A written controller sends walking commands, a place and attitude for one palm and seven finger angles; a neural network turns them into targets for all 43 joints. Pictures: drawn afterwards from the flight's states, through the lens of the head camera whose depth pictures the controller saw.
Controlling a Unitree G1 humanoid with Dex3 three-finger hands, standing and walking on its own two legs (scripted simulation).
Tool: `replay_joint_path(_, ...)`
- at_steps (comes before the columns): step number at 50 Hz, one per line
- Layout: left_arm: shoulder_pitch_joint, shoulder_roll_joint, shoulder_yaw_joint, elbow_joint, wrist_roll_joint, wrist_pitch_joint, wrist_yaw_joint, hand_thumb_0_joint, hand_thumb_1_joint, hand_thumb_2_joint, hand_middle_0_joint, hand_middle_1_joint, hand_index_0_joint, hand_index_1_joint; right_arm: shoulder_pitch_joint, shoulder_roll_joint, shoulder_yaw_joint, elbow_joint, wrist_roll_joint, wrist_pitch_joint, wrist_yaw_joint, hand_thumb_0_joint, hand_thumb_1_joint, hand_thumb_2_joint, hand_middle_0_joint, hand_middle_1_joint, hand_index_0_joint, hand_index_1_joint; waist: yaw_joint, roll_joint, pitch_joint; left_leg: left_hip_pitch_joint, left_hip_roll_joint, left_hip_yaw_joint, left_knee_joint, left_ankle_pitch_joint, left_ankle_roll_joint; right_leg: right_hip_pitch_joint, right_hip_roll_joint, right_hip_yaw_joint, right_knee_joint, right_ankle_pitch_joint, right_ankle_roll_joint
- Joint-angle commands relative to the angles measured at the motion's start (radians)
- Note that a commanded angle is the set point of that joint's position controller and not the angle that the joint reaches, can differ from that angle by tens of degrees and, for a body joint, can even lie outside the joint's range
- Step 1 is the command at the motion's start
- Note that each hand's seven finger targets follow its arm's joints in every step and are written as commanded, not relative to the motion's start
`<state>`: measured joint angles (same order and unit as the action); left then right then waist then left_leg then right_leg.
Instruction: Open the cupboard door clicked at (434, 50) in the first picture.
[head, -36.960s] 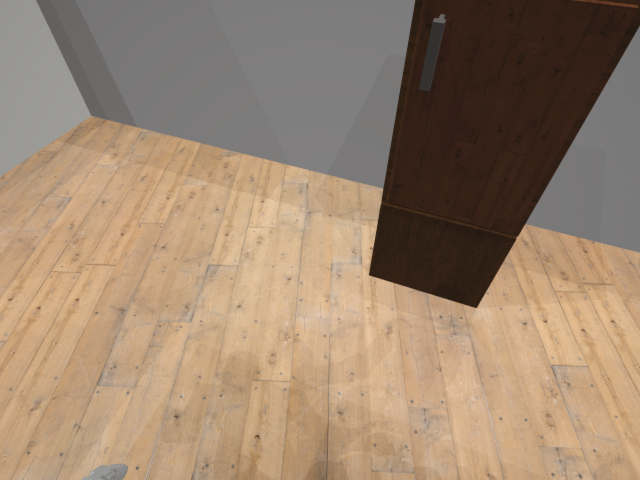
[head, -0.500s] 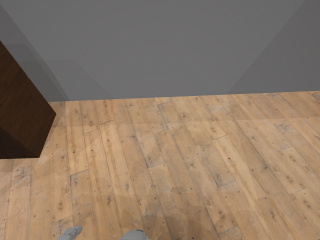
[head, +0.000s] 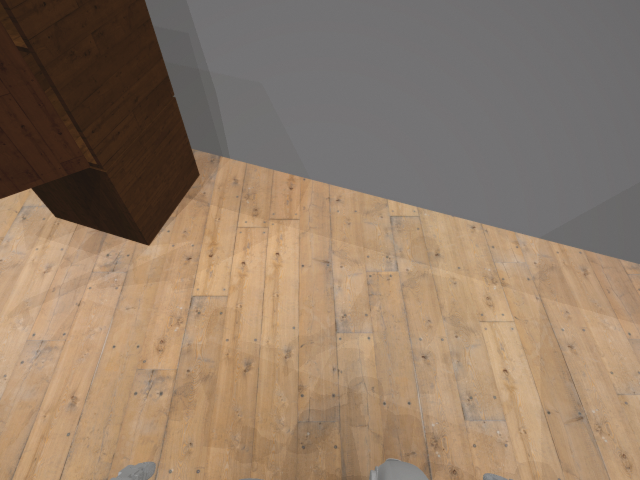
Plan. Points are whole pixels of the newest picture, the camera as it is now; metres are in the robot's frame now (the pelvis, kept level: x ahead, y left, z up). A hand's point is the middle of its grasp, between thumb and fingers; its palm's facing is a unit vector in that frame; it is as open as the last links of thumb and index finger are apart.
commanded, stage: turn to face it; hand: left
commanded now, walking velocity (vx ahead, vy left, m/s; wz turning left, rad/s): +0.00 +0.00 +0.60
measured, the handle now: out of the picture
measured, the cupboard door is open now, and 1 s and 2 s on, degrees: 51 51 51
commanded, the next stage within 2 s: take the last steps up to it in 0.98 s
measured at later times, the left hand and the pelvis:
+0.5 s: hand out of the picture +0.00 +0.18 -0.18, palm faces +0.36 -0.91 -0.21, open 7.4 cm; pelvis +0.01 -0.02 -0.01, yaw +19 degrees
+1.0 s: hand out of the picture +0.01 +0.14 -0.15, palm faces +0.53 -0.81 -0.26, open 7.4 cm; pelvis +0.04 -0.06 +0.00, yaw +32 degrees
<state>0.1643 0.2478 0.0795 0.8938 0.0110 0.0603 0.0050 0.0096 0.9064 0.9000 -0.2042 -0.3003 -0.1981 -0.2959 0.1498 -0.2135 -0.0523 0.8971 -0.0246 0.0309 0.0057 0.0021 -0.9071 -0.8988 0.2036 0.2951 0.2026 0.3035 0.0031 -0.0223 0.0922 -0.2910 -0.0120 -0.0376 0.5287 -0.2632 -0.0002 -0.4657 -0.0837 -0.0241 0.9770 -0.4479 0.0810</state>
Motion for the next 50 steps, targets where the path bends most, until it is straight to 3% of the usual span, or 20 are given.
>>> replay_joint_path(1, 0.011, 0.057, 0.01, -0.089, -0.001, -0.04, 0.002, 0.0, 0.9, 0.9, -0.2, -0.3, -0.2, -0.3, 0.003, -0.219, -0.067, -0.061, -0.006, -0.007, -0.016, 0.0, -0.9, -0.9, 0.2, 0.3, 0.2, 0.3, -0.02, 0.186, -0.145, 0.07, 0.213, -0.232, -0.13, 0.366, 0.144, 0.102, 0.05, -0.024, -0.209, 0.023, -0.008)
replay_joint_path(4, 0.121, 0.097, 0.022, -0.068, 0.0, -0.057, 0.009, 0.0, 0.9, 0.9, -0.2, -0.3, -0.2, -0.3, -0.053, -0.196, -0.067, -0.08, 0.006, 0.001, -0.01, 0.0, -0.9, -0.9, 0.2, 0.3, 0.2, 0.3, 0.044, 0.125, -0.149, -0.107, 0.139, -0.218, -0.024, 0.202, 0.075, 0.368, 0.034, -0.01, -0.532, 0.217, -0.022)
replay_joint_path(6, 0.152, 0.245, 0.044, -0.072, 0.021, -0.068, 0.022, 0.0, 0.9, 0.9, -0.2, -0.3, -0.2, -0.3, -0.051, -0.112, -0.055, -0.119, 0.014, -0.001, 0.003, 0.0, -0.9, -0.9, 0.2, 0.3, 0.2, 0.3, 0.068, -0.307, -0.142, -0.327, -0.064, 0.013, 0.449, -0.366, -0.04, 0.435, -0.409, 0.399, -0.725, 0.322, -0.206)
replay_joint_path(9, 0.032, 0.134, 0.018, -0.099, 0.01, -0.068, 0.032, 0.0, 0.9, 0.9, -0.2, -0.3, -0.2, -0.3, -0.051, -0.125, -0.058, -0.073, 0.005, 0.021, 0.011, 0.0, -0.9, -0.9, 0.2, 0.3, 0.2, 0.3, 0.002, -0.214, -0.081, -0.315, 0.039, -0.014, 0.732, -0.229, -0.049, 0.309, -0.293, 0.178, -0.652, 0.471, -0.22)
replay_joint_path(12, 0.029, 0.122, 0.012, -0.099, 0.015, -0.073, 0.03, 0.0, 0.9, 0.9, -0.2, -0.3, -0.2, -0.3, -0.054, -0.079, -0.044, -0.06, 0.012, 0.032, 0.027, 0.0, -0.9, -0.9, 0.2, 0.3, 0.2, 0.3, -0.004, -0.181, -0.091, -0.249, 0.037, 0.054, 0.589, -0.182, -0.067, 0.321, -0.241, 0.016, -0.633, 0.578, -0.181)
replay_joint_path(17, 0.118, 0.162, 0.024, -0.055, 0.018, -0.076, 0.026, 0.0, 0.9, 0.9, -0.2, -0.3, -0.2, -0.3, -0.113, -0.053, -0.026, -0.071, 0.017, 0.018, 0.033, 0.0, -0.9, -0.9, 0.2, 0.3, 0.2, 0.3, 0.045, -0.187, -0.126, -0.178, 0.018, 0.132, 0.286, -0.201, -0.06, 0.447, -0.267, -0.039, -0.564, 0.759, -0.184)
replay_joint_path(21, 0.106, 0.179, 0.038, -0.048, 0.009, -0.072, 0.018, 0.0, 0.9, 0.9, -0.2, -0.3, -0.2, -0.3, -0.046, -0.081, -0.027, -0.067, 0.013, 0.004, 0.025, 0.0, -0.9, -0.9, 0.2, 0.3, 0.2, 0.3, 0.002, -0.147, -0.15, 0.001, 0.003, 0.157, 0.024, -0.051, -0.033, 0.381, -0.271, -0.099, -0.441, 0.732, -0.136)
replay_joint_path(22, 0.088, 0.167, 0.036, -0.052, 0.003, -0.069, 0.015, 0.0, 0.9, 0.9, -0.2, -0.3, -0.2, -0.3, 0.013, -0.112, -0.037, -0.052, 0.01, -0.001, 0.026, 0.0, -0.9, -0.9, 0.2, 0.3, 0.2, 0.3, -0.035, -0.07, -0.175, 0.137, 0.029, 0.12, -0.089, 0.073, -0.016, 0.286, -0.257, -0.132, -0.329, 0.634, -0.095)
replay_joint_path(23, 0.089, 0.115, 0.029, -0.085, -0.005, -0.061, 0.008, 0.0, 0.9, 0.9, -0.2, -0.3, -0.2, -0.3, 0.076, -0.219, -0.063, -0.049, 0.0, -0.01, 0.018, 0.0, -0.9, -0.9, 0.2, 0.3, 0.2, 0.3, -0.07, 0.183, -0.226, 0.309, 0.249, -0.176, -0.129, 0.325, 0.09, 0.053, -0.145, -0.185, -0.123, 0.262, -0.021)
replay_joint_path(24, 0.022, 0.062, 0.002, -0.133, -0.003, -0.055, 0.007, 0.0, 0.9, 0.9, -0.2, -0.3, -0.2, -0.3, 0.151, -0.307, -0.083, -0.037, 0.0, -0.004, 0.006, 0.0, -0.9, -0.9, 0.2, 0.3, 0.2, 0.3, -0.113, 0.345, -0.216, 0.336, 0.45, -0.403, -0.16, 0.658, 0.244, -0.131, -0.047, -0.123, 0.075, -0.245, 0.012)
replay_joint_path(25, -0.033, 0.086, 0.006, -0.145, 0.009, -0.042, 0.013, 0.0, 0.9, 0.9, -0.2, -0.3, -0.2, -0.3, 0.177, -0.296, -0.082, -0.023, 0.0, -0.005, -0.005, 0.0, -0.9, -0.9, 0.2, 0.3, 0.2, 0.3, -0.119, 0.212, -0.217, 0.31, 0.443, -0.386, -0.149, 0.565, 0.268, -0.167, -0.045, -0.023, 0.174, -0.207, -0.001)
replay_joint_path(30, 0.024, 0.061, 0.012, -0.062, 0.006, -0.03, 0.002, 0.0, 0.9, 0.9, -0.2, -0.3, -0.2, -0.3, 0.006, -0.199, -0.048, -0.06, -0.003, -0.019, -0.024, 0.0, -0.9, -0.9, 0.2, 0.3, 0.2, 0.3, -0.018, 0.171, -0.132, 0.109, 0.252, -0.181, -0.184, 0.34, 0.161, -0.068, -0.027, 0.016, 0.121, 0.019, -0.001)
replay_joint_path(36, 0.024, 0.046, 0.002, -0.063, 0.004, -0.033, 0.002, 0.0, 0.9, 0.9, -0.2, -0.3, -0.2, -0.3, 0.011, -0.198, -0.051, -0.045, -0.007, -0.008, -0.017, 0.0, -0.9, -0.9, 0.2, 0.3, 0.2, 0.3, -0.023, 0.188, -0.119, 0.048, 0.222, -0.206, -0.186, 0.221, 0.154, 0.084, 0.036, -0.028, -0.168, 0.016, -0.014)
replay_joint_path(39, 0.088, 0.049, 0.004, -0.044, 0.001, -0.045, 0.005, 0.0, 0.9, 0.9, -0.2, -0.3, -0.2, -0.3, -0.01, -0.189, -0.052, -0.045, -0.003, -0.004, -0.016, 0.0, -0.9, -0.9, 0.2, 0.3, 0.2, 0.3, 0.01, 0.171, -0.13, -0.022, 0.197, -0.215, -0.127, 0.232, 0.128, 0.243, 0.065, -0.043, -0.369, 0.13, -0.023)
replay_joint_path(40, 0.13, 0.067, 0.009, -0.032, 0.001, -0.054, 0.009, 0.0, 0.9, 0.9, -0.2, -0.3, -0.2, -0.3, -0.023, -0.177, -0.049, -0.05, 0.004, -0.004, -0.013, 0.0, -0.9, -0.9, 0.2, 0.3, 0.2, 0.3, 0.034, 0.139, -0.139, -0.07, 0.163, -0.196, -0.072, 0.191, 0.095, 0.341, 0.043, -0.028, -0.504, 0.216, -0.028)
replay_joint_path(41, 0.152, 0.123, 0.021, -0.028, 0.011, -0.067, 0.016, 0.0, 0.9, 0.9, -0.2, -0.3, -0.2, -0.3, -0.01, -0.13, -0.044, -0.055, 0.013, -0.005, -0.009, 0.0, -0.9, -0.9, 0.2, 0.3, 0.2, 0.3, 0.041, -0.02, -0.16, -0.171, 0.076, -0.112, 0.063, 0.065, 0.036, 0.447, -0.097, 0.121, -0.628, 0.238, -0.068)
replay_joint_path(42, 0.152, 0.206, 0.035, -0.03, 0.021, -0.073, 0.022, 0.0, 0.9, 0.9, -0.2, -0.3, -0.2, -0.3, -0.003, -0.072, -0.032, -0.073, 0.016, -0.006, -0.002, 0.0, -0.9, -0.9, 0.2, 0.3, 0.2, 0.3, 0.043, -0.261, -0.135, -0.279, -0.058, 0.029, 0.287, -0.25, -0.028, 0.46, -0.328, 0.341, -0.699, 0.347, -0.178)
replay_joint_path(43, 0.15, 0.202, 0.029, -0.035, 0.016, -0.074, 0.024, 0.0, 0.9, 0.9, -0.2, -0.3, -0.2, -0.3, -0.025, -0.104, -0.04, -0.073, 0.011, 0.004, -0.002, 0.0, -0.9, -0.9, 0.2, 0.3, 0.2, 0.3, 0.054, -0.224, -0.138, -0.247, -0.021, -0.012, 0.49, -0.345, -0.023, 0.345, -0.394, 0.35, -0.703, 0.379, -0.25)
replay_joint_path(46, 0.056, 0.115, 0.005, -0.045, 0.009, -0.076, 0.026, 0.0, 0.9, 0.9, -0.2, -0.3, -0.2, -0.3, -0.022, -0.088, -0.039, -0.019, 0.009, 0.022, 0.004, 0.0, -0.9, -0.9, 0.2, 0.3, 0.2, 0.3, -0.002, -0.176, -0.067, -0.266, 0.019, -0.01, 0.673, -0.197, -0.04, 0.289, -0.246, 0.149, -0.652, 0.542, -0.215)
replay_joint_path(50, 0.097, 0.11, 0.007, -0.022, 0.015, -0.083, 0.029, 0.0, 0.9, 0.9, -0.2, -0.3, -0.2, -0.3, -0.034, -0.043, -0.021, 0.004, 0.015, 0.017, 0.008, 0.0, -0.9, -0.9, 0.2, 0.3, 0.2, 0.3, 0.016, -0.147, -0.103, -0.192, 0.016, 0.063, 0.433, -0.205, -0.055, 0.378, -0.227, 0.044, -0.614, 0.709, -0.202)
